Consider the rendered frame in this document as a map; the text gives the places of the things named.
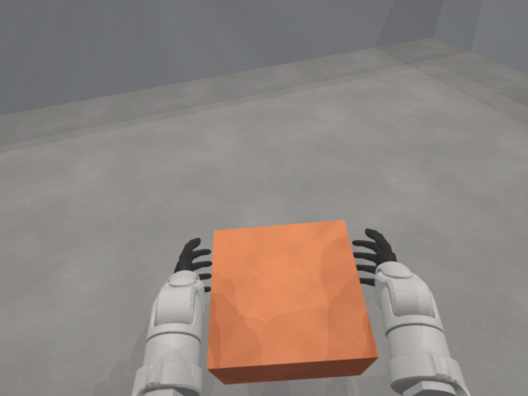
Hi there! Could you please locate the right robot hand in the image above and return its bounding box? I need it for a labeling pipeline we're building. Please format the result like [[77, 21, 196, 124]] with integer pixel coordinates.
[[352, 229, 397, 286]]

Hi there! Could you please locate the carton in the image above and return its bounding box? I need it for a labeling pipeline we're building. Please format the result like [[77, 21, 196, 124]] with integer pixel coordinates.
[[207, 220, 379, 384]]

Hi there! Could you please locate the robot right forearm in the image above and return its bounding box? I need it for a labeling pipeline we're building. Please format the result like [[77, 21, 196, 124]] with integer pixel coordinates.
[[375, 262, 471, 396]]

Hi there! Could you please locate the left robot hand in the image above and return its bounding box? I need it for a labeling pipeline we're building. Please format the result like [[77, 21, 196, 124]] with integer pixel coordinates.
[[174, 238, 212, 292]]

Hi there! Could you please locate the robot left forearm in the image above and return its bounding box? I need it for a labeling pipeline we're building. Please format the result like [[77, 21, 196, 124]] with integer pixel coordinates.
[[131, 271, 205, 396]]

